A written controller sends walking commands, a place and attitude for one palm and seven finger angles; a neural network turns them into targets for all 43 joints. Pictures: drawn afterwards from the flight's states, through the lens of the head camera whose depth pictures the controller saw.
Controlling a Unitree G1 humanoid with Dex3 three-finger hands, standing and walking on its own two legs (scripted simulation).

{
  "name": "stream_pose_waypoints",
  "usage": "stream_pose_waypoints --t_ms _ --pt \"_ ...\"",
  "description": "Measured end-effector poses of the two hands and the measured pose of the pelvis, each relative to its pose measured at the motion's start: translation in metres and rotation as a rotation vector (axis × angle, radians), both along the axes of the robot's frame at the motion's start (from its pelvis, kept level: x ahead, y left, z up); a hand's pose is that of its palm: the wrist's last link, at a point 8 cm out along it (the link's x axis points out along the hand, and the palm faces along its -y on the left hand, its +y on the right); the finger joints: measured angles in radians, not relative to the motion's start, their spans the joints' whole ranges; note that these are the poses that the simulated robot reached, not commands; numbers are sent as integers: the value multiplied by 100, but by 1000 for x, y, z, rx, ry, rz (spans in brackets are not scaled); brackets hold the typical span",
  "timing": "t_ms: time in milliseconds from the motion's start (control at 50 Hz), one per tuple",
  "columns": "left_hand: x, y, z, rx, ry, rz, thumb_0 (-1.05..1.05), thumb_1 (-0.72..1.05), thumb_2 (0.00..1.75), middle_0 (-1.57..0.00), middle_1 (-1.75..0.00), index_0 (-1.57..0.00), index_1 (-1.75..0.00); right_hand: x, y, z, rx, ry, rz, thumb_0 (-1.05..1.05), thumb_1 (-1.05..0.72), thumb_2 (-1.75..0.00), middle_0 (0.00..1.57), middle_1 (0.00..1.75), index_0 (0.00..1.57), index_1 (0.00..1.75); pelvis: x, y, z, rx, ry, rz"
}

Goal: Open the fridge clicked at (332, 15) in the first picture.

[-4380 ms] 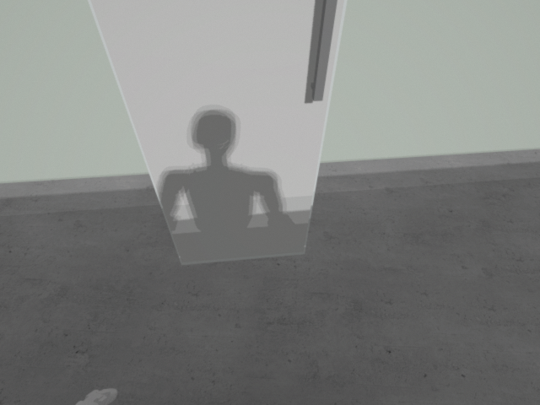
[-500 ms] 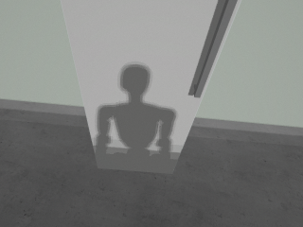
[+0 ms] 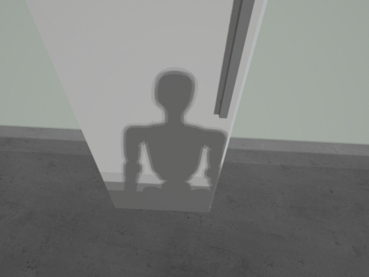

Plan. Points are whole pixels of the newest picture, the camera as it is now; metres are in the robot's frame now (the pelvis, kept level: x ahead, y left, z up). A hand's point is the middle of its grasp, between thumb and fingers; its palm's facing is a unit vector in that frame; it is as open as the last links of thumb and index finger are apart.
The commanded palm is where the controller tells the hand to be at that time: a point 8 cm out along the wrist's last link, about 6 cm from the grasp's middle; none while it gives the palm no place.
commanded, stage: come to a stop and stand still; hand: right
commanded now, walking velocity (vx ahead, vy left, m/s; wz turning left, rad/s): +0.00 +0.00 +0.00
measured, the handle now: (234, 49) +0.54 -0.08 +0.25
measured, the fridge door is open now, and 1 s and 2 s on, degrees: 0 0 0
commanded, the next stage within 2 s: look again from close up in 0.22 s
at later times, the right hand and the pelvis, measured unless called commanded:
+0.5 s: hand out of the picture +0.02 -0.21 -0.17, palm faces +0.03 +0.97 -0.26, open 7.3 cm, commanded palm none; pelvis -0.01 -0.01 +0.00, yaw -1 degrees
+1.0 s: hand out of the picture -0.08 -0.24 -0.17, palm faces +0.03 +0.96 -0.27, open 7.3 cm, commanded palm none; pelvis -0.09 -0.02 +0.00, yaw -2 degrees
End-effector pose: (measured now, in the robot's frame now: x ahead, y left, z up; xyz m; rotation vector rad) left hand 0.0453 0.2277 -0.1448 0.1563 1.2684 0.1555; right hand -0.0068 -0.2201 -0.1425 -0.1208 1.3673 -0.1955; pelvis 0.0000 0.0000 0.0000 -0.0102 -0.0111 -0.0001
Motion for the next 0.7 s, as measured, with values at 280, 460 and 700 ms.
stream_pose_waypoints --t_ms 280,460,700 --pt "-54 -16 2 -23 162 32 1 92 90 -20 -30 -20 -30 47 -15 5 -15 -48 59 0 -92 -90 20 30 20 30 6 -6 6 7 0 3" --pt "-60 -10 -2 -8 94 27 1 90 90 -20 -30 -20 -30 24 -29 6 -55 -62 66 0 -92 -90 20 30 21 30 -7 -9 -2 8 1 -14" --pt "-31 23 22 90 -136 -27 1 90 90 -20 -30 -20 -30 -11 -49 6 -72 -155 71 0 -91 -90 20 30 20 30 -52 -13 -5 18 -57 -8"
